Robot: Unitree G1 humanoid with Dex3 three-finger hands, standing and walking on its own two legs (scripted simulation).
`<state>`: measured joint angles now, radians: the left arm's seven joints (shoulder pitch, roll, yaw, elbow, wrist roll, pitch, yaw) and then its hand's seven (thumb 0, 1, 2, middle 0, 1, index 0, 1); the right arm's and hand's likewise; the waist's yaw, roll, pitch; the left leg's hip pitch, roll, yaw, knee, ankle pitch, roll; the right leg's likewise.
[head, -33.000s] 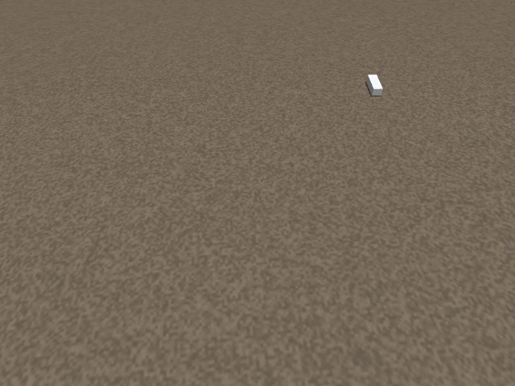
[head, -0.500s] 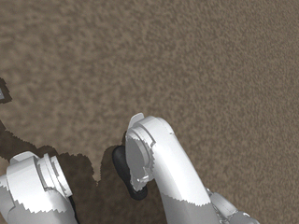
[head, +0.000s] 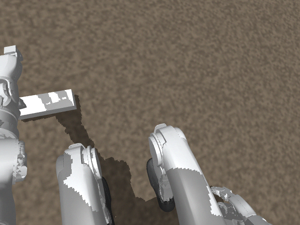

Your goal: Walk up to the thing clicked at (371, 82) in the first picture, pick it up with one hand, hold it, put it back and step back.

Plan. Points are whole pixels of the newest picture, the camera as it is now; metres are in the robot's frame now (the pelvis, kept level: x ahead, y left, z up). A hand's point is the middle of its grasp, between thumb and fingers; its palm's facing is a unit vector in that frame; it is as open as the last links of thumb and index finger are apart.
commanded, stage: withdraw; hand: left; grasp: from above
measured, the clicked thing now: (45, 104) +0.50 +0.29 -0.33
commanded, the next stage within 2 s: home in 0.34 s
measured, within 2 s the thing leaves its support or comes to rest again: neither
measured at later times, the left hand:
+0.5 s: hand (23, 94) +0.50 +0.30 -0.19, palm faces -0.41 -0.06 -0.91, open 13.9 cm
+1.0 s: hand out of the picture +0.38 +0.28 -0.01, palm faces -0.28 -0.61 -0.74, open 8.0 cm
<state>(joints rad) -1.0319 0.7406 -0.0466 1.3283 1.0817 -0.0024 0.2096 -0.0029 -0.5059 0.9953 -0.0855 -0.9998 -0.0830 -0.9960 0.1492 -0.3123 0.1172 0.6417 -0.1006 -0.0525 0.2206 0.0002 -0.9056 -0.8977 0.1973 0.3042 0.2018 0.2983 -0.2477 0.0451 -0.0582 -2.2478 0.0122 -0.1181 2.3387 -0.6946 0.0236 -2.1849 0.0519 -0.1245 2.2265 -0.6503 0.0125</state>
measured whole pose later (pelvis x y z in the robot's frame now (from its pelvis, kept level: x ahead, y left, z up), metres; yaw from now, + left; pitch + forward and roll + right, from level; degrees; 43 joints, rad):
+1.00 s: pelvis +0.01 +0.00 +0.10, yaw +5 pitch +35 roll -6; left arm -0.46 0.50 0.04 0.63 0.56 0.08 0.02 0.00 0.73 0.91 -0.22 -0.37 -0.22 -0.37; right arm 0.19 -0.30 0.00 0.60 0.00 0.05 0.07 0.00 -0.90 -0.89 0.20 0.30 0.20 0.30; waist -0.10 0.05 -0.19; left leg -1.94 0.00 -0.07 2.00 -0.67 0.02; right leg -1.89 0.03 -0.07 1.93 -0.65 0.01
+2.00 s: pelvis +0.09 +0.01 +0.36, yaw +10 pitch +10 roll -2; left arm 0.52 0.23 0.03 -0.12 -0.06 0.44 0.03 0.01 0.91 0.89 -0.20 -0.30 -0.20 -0.30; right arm 0.29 -0.22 0.04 0.50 0.02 -0.21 -0.19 0.01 -0.90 -0.89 0.20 0.30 0.20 0.30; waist -0.04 0.05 -0.18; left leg -0.67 0.00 -0.07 0.99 -0.49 0.01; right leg -0.62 0.03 -0.05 0.92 -0.47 -0.01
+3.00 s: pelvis +0.09 +0.00 +0.36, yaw +10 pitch +10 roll -2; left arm 0.50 0.23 0.03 -0.11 -0.05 0.44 0.01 0.01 0.91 0.89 -0.20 -0.30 -0.20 -0.30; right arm 0.29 -0.23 0.04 0.53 0.01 -0.23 -0.18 0.01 -0.90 -0.89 0.20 0.30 0.21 0.30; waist -0.03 0.04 -0.16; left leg -0.68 0.00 -0.06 1.00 -0.50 0.00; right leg -0.63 0.03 -0.04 0.94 -0.48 -0.01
